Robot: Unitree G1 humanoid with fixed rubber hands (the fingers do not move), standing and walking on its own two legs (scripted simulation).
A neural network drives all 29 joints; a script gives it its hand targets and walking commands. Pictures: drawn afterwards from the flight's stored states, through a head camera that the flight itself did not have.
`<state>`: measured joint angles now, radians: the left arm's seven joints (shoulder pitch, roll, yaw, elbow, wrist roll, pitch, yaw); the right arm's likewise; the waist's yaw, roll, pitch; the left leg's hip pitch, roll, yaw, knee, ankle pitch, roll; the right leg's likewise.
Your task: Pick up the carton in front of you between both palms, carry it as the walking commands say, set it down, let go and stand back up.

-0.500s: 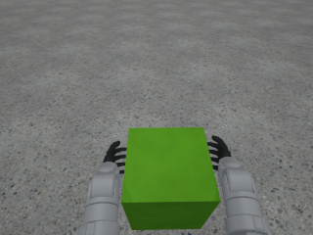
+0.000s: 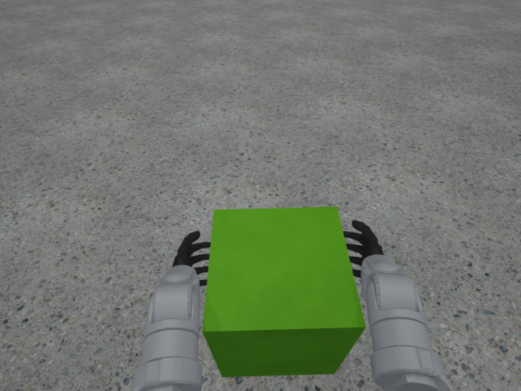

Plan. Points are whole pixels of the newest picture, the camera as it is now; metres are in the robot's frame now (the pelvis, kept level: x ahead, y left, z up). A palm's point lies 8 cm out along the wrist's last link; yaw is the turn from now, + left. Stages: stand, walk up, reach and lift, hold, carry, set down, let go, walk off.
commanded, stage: set down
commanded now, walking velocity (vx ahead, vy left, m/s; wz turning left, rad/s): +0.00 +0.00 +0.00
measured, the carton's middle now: (276, 295) +0.31 +0.00 -0.04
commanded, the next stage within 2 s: none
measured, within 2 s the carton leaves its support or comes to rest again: neither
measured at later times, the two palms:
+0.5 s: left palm (190, 315) +0.33 +0.18 -0.16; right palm (333, 306) +0.34 -0.12 -0.14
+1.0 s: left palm (195, 329) +0.36 +0.19 -0.30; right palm (315, 318) +0.38 -0.10 -0.29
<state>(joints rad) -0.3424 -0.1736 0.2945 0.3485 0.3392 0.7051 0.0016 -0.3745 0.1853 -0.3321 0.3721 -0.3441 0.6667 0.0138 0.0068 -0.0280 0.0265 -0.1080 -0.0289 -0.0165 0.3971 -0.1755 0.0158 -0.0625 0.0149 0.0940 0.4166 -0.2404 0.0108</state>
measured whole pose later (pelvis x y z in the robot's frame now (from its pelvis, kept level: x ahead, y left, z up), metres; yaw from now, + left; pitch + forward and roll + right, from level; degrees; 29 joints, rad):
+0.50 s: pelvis -0.04 -0.01 -0.07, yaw +1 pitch +28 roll -1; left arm -0.57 -0.06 0.39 0.55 0.27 0.16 -0.03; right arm -0.53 0.22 -0.39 0.49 -0.24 0.12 -0.09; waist 0.03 -0.04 -0.01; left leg -1.12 -0.03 -0.08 0.91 -0.26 -0.02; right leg -1.06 0.07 0.06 0.92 -0.34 0.01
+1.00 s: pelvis -0.07 +0.00 -0.21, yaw -1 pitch +43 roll -3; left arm -0.82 0.01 0.40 0.67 0.22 0.25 0.02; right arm -0.81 0.14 -0.46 0.64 -0.21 0.20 -0.10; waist 0.04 -0.06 -0.21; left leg -1.82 -0.07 -0.08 1.50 -0.43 -0.02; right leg -1.75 0.13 0.08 1.52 -0.52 0.05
